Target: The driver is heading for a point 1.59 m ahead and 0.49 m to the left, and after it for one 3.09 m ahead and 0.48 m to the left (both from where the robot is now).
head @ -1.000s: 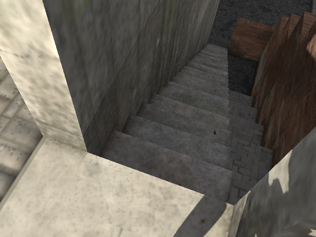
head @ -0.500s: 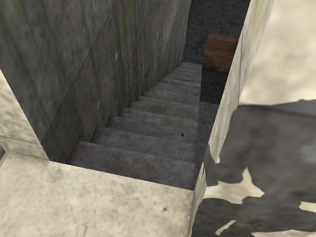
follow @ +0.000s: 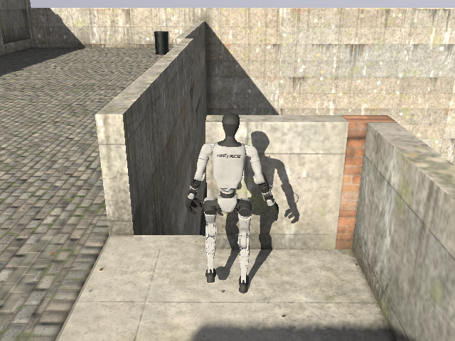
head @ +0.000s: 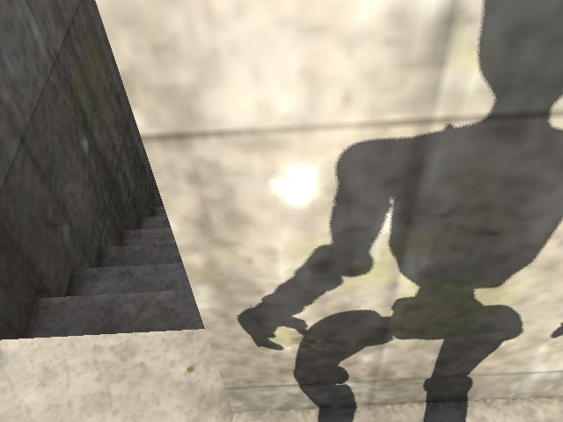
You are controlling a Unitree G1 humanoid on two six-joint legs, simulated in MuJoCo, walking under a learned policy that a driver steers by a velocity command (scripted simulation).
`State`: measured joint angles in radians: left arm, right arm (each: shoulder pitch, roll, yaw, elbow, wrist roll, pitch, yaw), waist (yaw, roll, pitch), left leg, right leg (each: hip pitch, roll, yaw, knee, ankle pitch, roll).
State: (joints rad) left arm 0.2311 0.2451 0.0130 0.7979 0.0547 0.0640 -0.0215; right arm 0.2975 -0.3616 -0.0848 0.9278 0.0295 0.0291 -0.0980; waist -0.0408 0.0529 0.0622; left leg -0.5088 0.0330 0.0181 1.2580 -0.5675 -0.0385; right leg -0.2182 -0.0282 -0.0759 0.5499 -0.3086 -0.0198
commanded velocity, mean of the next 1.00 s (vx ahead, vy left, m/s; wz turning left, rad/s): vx -0.14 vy -0.20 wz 0.60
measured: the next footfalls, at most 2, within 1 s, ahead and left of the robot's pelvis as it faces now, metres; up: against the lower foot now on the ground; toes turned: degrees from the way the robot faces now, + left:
left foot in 0.18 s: -0.03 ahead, -0.01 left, +0.00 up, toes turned +16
right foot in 0.58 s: +0.06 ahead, -0.35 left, +0.00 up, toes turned +37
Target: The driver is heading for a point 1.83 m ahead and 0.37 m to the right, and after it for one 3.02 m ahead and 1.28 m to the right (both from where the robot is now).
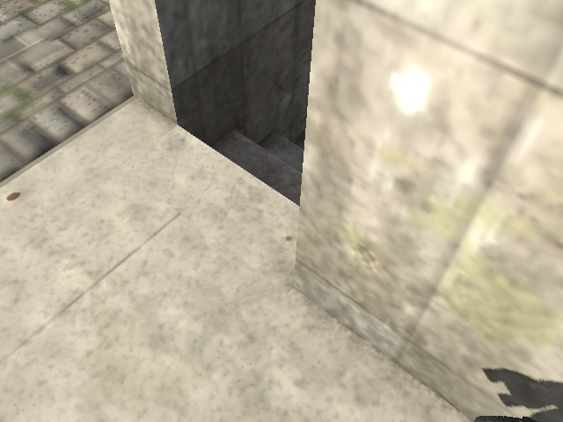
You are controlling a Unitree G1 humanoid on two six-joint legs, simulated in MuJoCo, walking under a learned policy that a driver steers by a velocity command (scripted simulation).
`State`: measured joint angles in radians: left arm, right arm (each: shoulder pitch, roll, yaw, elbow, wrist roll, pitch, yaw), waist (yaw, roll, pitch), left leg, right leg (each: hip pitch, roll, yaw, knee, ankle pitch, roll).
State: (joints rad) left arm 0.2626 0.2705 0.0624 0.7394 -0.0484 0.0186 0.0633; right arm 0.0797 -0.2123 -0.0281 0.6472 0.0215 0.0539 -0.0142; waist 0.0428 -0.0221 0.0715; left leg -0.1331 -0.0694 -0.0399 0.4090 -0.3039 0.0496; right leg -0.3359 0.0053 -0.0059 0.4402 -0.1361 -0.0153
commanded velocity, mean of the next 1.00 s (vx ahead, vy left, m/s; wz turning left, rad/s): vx -0.08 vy -0.15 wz -0.23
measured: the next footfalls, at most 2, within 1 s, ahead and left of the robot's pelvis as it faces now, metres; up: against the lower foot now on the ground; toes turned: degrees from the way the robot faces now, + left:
right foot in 0.50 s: -0.05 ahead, -0.17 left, +0.00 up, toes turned -28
left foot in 0.88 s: -0.05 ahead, -0.07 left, +0.00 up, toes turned -10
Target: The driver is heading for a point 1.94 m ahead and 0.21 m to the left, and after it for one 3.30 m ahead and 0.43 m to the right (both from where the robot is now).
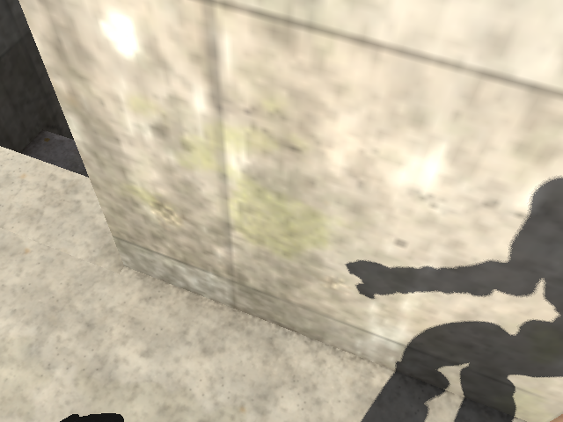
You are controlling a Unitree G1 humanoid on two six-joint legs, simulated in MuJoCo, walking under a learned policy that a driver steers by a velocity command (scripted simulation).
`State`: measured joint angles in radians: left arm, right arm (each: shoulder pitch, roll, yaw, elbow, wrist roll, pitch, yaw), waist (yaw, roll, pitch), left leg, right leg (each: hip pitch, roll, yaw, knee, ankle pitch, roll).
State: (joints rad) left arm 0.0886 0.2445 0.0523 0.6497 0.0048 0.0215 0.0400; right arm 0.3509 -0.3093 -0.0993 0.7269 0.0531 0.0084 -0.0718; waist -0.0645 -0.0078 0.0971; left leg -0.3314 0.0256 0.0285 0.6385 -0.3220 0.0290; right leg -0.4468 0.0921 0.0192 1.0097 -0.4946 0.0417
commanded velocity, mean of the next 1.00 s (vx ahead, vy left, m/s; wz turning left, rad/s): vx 0.61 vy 0.38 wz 0.18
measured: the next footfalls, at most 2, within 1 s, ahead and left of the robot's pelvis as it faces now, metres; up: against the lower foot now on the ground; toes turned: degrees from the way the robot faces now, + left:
right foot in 0.10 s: +0.02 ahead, -0.16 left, +0.00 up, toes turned +9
left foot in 0.64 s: +0.14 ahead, +0.31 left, +0.00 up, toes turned +26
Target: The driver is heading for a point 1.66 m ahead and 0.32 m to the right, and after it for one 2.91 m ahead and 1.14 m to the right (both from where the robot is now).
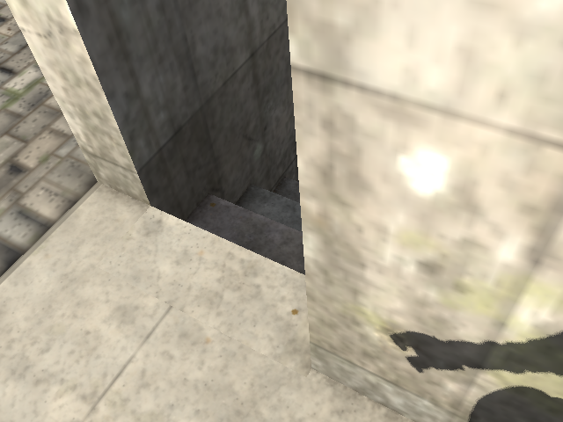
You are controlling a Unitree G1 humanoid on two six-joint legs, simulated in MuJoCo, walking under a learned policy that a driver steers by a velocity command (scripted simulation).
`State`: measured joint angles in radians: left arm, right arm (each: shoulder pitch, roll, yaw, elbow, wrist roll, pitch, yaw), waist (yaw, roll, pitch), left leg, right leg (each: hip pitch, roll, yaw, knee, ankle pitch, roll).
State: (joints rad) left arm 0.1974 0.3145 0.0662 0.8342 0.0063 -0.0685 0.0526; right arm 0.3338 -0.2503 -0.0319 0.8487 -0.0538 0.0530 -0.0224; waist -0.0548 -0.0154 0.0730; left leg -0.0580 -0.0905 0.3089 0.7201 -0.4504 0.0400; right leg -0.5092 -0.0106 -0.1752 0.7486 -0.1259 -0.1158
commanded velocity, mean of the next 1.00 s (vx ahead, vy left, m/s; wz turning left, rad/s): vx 0.19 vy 0.33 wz -0.46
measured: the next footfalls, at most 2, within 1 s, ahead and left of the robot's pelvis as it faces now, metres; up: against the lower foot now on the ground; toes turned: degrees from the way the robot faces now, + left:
left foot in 0.42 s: +0.36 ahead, +0.28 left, +0.00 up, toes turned -31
right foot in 0.88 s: +0.18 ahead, +0.22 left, +0.00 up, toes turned -33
